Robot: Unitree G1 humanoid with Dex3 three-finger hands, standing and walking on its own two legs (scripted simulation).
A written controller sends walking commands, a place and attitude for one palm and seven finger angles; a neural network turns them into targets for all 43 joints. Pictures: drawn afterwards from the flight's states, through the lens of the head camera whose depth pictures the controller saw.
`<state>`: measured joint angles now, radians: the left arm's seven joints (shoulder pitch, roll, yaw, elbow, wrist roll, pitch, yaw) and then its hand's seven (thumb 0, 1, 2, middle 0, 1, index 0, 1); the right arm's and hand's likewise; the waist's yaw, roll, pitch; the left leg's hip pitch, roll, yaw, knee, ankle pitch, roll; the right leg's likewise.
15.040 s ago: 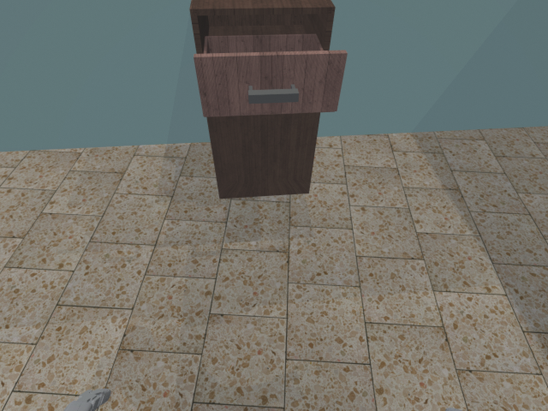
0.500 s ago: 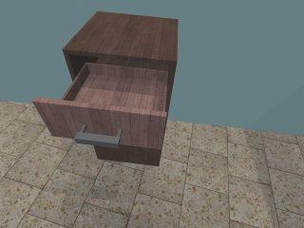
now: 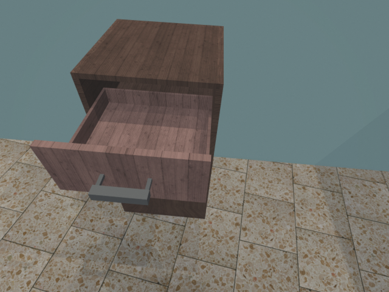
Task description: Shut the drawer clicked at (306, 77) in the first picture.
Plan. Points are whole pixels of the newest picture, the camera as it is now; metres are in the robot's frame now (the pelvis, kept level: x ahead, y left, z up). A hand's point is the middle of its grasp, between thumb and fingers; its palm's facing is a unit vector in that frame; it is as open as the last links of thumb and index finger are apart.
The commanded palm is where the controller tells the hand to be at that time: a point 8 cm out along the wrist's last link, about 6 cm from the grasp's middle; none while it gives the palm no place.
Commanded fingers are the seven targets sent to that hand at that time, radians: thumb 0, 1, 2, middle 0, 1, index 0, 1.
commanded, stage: raise the hand and make a fist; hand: left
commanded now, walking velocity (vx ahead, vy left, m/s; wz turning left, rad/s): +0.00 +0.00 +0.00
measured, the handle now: (122, 187) +0.35 +0.20 -0.01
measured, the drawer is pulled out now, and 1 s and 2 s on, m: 0.28 0.28 0.28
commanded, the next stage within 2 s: bring the fist close to the handle in 1.80 s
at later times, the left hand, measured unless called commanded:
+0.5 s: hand out of the picture +0.11 +0.17 +0.00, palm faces +0.24 -0.96 -0.13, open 5.0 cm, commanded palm +0.10 +0.21 -0.01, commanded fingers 0.00 0.90 0.90 -0.82 -0.97 -0.82 -0.97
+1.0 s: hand (108, 285) +0.13 +0.16 +0.02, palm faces -0.04 -1.00 -0.03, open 3.1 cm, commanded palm +0.11 +0.22 +0.05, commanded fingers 0.00 0.90 0.90 -1.32 -1.51 -1.32 -1.51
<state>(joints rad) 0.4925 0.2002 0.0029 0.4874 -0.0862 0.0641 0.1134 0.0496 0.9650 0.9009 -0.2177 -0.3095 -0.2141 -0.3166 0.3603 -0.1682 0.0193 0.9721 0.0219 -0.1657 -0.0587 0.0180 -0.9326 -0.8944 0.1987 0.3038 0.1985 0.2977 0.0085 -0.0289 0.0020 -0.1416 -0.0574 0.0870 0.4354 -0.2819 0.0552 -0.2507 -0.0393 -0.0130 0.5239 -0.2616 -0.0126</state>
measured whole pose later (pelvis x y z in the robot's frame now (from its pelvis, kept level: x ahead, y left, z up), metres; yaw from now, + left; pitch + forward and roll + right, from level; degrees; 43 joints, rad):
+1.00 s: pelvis -0.02 -0.02 -0.04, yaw +3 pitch +8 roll -2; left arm 0.64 0.23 0.13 -0.19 -0.30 -0.36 -0.35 0.01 0.90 0.90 -1.13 -1.30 -1.13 -1.31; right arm 0.26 -0.28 -0.04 0.57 0.06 -0.31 -0.06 0.01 -0.91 -0.90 0.19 0.30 0.19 0.30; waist 0.01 0.04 -0.08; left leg -0.59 0.00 0.01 0.92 -0.47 0.03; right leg -0.61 0.00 -0.10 0.86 -0.39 -0.03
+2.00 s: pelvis +0.00 -0.03 -0.02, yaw +4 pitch +3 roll -1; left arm 0.56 0.25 0.16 -0.28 -0.27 -0.18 -0.29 0.01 0.90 0.90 -1.40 -1.60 -1.40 -1.60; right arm 0.23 -0.25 0.03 0.58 0.05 -0.31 -0.06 0.01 -0.90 -0.90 0.20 0.30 0.20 0.30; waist 0.03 0.07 -0.08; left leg -0.39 0.01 -0.01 0.76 -0.43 0.01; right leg -0.42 0.01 -0.11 0.72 -0.36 -0.04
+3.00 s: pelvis -0.02 -0.01 -0.07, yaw +2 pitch +14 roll -1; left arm 0.16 0.21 0.12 0.14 -0.22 -0.37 -0.24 0.02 0.90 0.90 -1.40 -1.60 -1.40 -1.60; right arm 0.24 -0.24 0.02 0.55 0.01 -0.19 -0.02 0.01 -0.90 -0.89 0.20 0.30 0.20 0.30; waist -0.02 0.03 -0.11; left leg -0.76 -0.01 0.03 1.04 -0.52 0.04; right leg -0.80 -0.02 -0.07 0.99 -0.44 -0.01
